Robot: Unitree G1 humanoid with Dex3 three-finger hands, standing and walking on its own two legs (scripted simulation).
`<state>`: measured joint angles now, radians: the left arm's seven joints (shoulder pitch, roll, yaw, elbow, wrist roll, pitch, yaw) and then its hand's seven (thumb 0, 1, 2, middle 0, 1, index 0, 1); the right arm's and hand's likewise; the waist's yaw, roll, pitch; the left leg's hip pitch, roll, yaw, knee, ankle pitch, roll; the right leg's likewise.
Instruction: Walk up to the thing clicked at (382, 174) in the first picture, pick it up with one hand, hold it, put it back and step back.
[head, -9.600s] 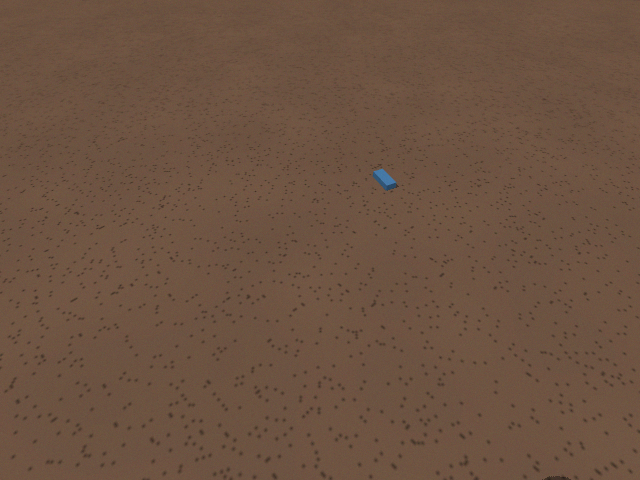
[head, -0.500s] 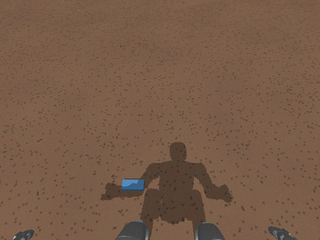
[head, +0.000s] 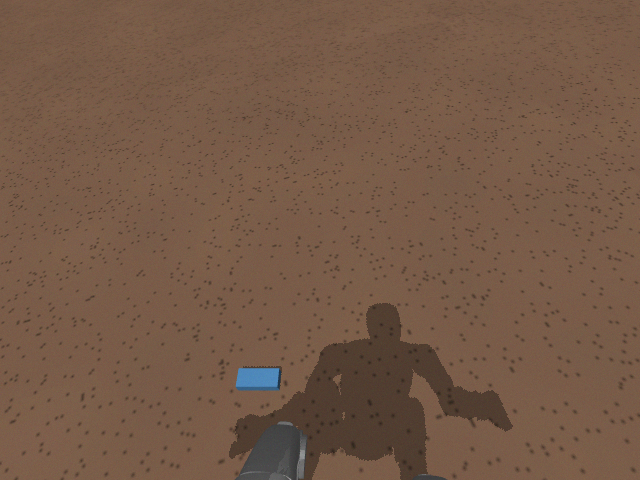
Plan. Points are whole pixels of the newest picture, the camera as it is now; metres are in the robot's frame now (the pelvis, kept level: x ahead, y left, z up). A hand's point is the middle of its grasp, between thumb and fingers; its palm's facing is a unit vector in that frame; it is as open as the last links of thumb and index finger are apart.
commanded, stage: walk up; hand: left
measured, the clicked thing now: (258, 379) +0.51 +0.29 -0.72
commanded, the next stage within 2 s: stand in 0.76 s
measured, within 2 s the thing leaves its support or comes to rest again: neither
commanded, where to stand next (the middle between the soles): +0.12 +0.05 m, yaw -3 degrees
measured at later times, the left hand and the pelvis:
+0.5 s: hand out of the picture +0.10 +0.39 -0.15, palm faces -0.08 -0.89 -0.44, open 7.4 cm; pelvis +0.04 +0.09 -0.01, yaw -3 degrees
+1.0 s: hand out of the picture +0.14 +0.28 -0.13, palm faces -0.13 -0.91 -0.40, open 7.4 cm; pelvis +0.01 +0.03 +0.00, yaw -6 degrees
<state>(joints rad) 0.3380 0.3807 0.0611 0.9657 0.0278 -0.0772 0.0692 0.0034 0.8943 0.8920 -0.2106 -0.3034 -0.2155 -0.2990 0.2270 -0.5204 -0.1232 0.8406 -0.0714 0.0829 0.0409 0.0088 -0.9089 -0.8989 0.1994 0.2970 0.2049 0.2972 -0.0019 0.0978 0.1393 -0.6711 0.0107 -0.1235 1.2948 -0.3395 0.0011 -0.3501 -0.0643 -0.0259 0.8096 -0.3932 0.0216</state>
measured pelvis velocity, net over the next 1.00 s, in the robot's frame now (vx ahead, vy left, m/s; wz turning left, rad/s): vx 0.01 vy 0.03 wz -0.10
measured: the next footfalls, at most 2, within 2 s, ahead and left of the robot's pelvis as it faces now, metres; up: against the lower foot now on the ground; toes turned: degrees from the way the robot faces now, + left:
left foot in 0.28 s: +0.12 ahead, +0.24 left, +0.00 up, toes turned +0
right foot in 0.74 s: +0.10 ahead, -0.13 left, +0.00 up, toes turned -3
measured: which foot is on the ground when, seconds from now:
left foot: up 0.00-0.26, down 0.28-0.76, up 0.78-0.94, down 0.96-1.00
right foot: down 0.00-0.30, up 0.32-0.72, down 0.74-1.00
